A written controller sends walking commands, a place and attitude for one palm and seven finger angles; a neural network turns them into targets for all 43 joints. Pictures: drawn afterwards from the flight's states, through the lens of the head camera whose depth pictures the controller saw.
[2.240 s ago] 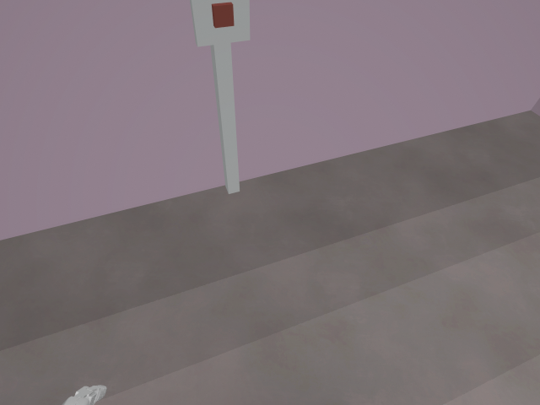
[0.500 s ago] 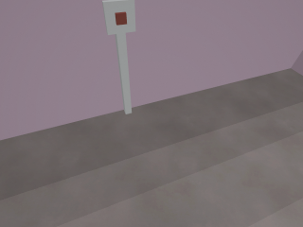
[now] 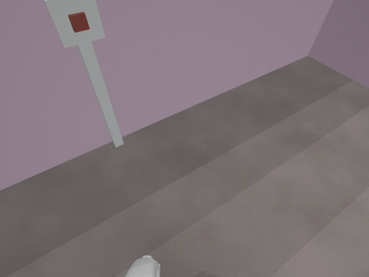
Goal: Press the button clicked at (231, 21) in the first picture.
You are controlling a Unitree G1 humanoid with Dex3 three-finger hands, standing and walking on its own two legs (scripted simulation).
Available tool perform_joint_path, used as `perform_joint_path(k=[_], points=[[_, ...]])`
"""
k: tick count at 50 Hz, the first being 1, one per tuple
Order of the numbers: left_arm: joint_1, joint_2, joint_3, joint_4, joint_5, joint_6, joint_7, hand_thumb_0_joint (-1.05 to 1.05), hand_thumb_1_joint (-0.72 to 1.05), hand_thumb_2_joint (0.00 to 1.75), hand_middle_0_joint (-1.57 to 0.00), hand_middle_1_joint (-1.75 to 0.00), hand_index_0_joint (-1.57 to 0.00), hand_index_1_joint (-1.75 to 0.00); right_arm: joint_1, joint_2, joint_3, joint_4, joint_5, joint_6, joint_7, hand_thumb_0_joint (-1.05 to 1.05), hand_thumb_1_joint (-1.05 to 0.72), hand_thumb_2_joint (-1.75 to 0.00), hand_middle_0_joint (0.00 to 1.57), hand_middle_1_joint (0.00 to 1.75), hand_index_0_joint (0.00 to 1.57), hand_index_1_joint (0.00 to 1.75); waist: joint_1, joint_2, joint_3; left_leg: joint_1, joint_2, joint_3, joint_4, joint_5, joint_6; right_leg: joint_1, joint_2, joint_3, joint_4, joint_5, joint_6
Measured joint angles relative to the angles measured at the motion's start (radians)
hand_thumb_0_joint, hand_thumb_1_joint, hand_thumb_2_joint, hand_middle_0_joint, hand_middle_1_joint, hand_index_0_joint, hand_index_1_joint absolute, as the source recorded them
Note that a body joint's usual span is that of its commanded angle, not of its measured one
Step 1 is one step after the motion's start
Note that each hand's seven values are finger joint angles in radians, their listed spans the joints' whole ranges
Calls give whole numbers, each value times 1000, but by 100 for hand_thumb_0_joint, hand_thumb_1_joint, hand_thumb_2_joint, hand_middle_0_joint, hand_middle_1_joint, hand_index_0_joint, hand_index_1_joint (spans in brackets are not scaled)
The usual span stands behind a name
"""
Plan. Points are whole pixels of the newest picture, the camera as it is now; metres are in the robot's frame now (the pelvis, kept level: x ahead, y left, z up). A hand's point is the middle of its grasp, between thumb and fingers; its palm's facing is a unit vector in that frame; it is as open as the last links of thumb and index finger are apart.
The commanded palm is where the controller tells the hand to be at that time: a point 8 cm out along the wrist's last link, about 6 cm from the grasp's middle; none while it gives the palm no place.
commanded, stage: walk to a spot facing it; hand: left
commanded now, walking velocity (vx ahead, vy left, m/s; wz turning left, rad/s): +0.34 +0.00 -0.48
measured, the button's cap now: (78, 22) +0.97 +0.53 +0.08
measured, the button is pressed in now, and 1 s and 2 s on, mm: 0 0 0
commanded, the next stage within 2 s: turn to face it in 1.02 s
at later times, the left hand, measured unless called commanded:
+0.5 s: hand (119, 195) +0.35 +0.24 -0.16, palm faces -0.27 -0.94 -0.20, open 7.4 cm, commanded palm none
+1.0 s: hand (173, 154) +0.52 +0.09 -0.17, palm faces -0.50 -0.83 -0.23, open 7.2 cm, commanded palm none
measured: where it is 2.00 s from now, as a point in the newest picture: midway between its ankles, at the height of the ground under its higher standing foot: (203, 230)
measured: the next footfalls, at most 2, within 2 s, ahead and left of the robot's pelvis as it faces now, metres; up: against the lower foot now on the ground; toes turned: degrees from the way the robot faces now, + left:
left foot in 0.16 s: +0.22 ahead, +0.16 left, +0.00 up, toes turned +1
right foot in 0.72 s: +0.36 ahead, -0.14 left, +0.00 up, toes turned -33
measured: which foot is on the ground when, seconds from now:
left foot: up 0.00-0.14, down 0.16-0.72, up 0.74-1.00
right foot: down 0.00-0.16, up 0.18-0.70, down 0.72-1.00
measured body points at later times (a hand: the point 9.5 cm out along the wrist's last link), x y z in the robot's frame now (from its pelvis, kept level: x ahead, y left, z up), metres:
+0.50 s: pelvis +0.19 +0.07 +0.00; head +0.21 +0.08 +0.45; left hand +0.36 +0.29 -0.14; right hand +0.10 -0.17 -0.14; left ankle +0.18 +0.16 -0.74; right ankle +0.23 -0.10 -0.67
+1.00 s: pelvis +0.36 -0.04 -0.01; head +0.38 -0.06 +0.44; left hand +0.55 +0.14 -0.15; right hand +0.30 -0.28 -0.15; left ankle +0.50 +0.06 -0.68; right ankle +0.33 -0.12 -0.74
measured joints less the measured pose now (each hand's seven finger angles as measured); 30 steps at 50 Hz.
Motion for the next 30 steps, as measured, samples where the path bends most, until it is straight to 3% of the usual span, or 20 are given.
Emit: perform_joint_path(k=[4,7,9,11,13,15,18,22,26,30], points=[[0,10,9,4,3,0,5,0,91,90,-20,-30,-20,-30,-54,15,2,-34,4,-10,5,1,-90,-90,20,30,19,30,20,-9,7,16,-7,-2,-162,26,7,48,-9,40,-13,-35,24],[-2,27,21,0,3,5,8,0,90,90,-20,-30,-20,-30,-81,24,8,-54,6,-27,3,1,-90,-90,20,30,20,30,34,-22,9,98,-33,11,-311,30,21,69,-22,73,37,-101,47],[1,35,33,-4,-5,13,6,0,90,90,-20,-30,-20,-30,-90,22,16,-73,0,-53,-5,1,-90,-90,20,30,20,30,31,-16,8,157,-30,24,-376,96,44,14,-14,81,215,-176,42],[-36,60,47,0,-7,32,2,0,91,90,-20,-30,-20,-30,-91,37,23,-79,-5,-67,-14,0,-90,-90,20,30,20,30,23,-39,24,165,-27,64,-298,45,70,-110,-18,56,532,-219,22],[-80,85,61,-7,-1,48,-5,0,91,90,-20,-30,-20,-30,-63,50,27,-75,-6,-66,-19,0,-90,-90,20,30,20,30,14,-52,23,210,-24,97,-309,-9,81,-234,-33,-1,758,-175,13],[-125,106,72,-32,6,55,-16,1,91,90,-20,-30,-19,-30,-23,59,26,-54,-7,-64,-27,0,-90,-90,20,30,20,30,8,-55,16,262,-24,124,-364,-10,81,-335,-59,-54,851,-99,16],[-177,119,84,-80,9,60,-26,0,91,90,-19,-30,-19,-29,42,53,7,-19,-1,-69,-44,-1,-92,-90,20,30,20,30,-1,-54,0,338,-31,172,-452,-2,86,-447,-96,-90,859,-1,32],[-242,117,87,-125,13,73,-35,0,92,90,-19,-30,-19,-29,122,17,-3,19,-3,-69,-44,-1,-93,-90,20,30,20,30,-25,-43,-6,426,-40,227,-537,-11,88,-523,-135,-101,758,86,54],[-307,108,77,-144,15,82,-43,0,92,90,-19,-30,-19,-29,191,-2,-4,49,-5,-65,-41,0,-92,-90,20,30,20,30,-57,-34,13,505,-40,275,-580,-40,74,-532,-159,-109,598,135,64],[-370,91,62,-152,12,87,-47,0,92,90,-19,-30,-19,-29,247,-4,0,70,-11,-56,-37,0,-91,-90,20,30,20,30,-91,-23,43,572,-23,324,-583,-93,45,-497,-153,-132,440,130,50]])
